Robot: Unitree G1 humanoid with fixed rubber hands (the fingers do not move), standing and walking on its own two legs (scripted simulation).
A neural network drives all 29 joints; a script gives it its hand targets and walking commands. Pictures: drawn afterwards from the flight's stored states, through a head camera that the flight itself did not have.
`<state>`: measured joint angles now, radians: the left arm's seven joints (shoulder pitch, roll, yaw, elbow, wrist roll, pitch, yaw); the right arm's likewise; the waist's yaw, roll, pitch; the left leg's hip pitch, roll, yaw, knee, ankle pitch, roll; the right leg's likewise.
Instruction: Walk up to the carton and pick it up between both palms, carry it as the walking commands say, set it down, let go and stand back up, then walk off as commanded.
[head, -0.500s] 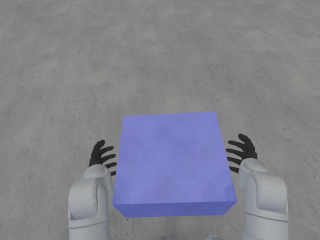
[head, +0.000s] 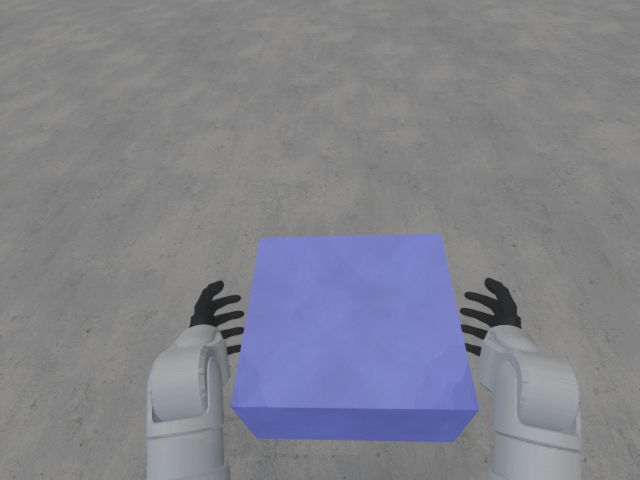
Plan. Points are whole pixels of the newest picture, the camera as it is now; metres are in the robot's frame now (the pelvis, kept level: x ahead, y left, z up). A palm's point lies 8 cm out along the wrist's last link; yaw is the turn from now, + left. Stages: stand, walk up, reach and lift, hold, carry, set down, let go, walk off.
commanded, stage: carry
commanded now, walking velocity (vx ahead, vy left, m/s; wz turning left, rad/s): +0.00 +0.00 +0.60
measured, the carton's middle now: (350, 333) +0.33 -0.02 -0.01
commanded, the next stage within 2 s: none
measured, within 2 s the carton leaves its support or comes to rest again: neither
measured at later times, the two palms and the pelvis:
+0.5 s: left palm (108, 465) +0.14 +0.21 +0.11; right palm (455, 367) +0.23 -0.12 +0.09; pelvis -0.09 -0.02 +0.02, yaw +18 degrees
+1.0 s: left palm out of the picture -0.06 +0.26 +0.08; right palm (350, 457) +0.15 +0.00 +0.07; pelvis -0.18 -0.03 +0.00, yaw +34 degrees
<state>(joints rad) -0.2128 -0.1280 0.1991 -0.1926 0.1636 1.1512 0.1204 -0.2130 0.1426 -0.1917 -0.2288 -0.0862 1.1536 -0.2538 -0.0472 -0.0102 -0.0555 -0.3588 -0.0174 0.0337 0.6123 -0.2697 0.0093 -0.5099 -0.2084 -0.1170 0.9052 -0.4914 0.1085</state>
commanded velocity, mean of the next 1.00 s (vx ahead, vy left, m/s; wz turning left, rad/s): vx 0.00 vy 0.00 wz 0.47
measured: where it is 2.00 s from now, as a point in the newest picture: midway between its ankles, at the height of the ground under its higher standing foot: outside the picture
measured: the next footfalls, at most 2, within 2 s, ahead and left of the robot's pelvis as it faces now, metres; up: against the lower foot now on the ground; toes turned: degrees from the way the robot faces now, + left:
right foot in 0.24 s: +0.03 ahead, -0.11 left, +0.00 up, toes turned +3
left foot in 0.60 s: -0.13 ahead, +0.15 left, +0.00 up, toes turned +26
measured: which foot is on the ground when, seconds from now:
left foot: down 0.00-0.24, up 0.26-0.58, down 0.60-0.92, up 0.94-1.00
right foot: up 0.00-0.22, down 0.24-0.60, up 0.62-0.88, down 0.90-1.00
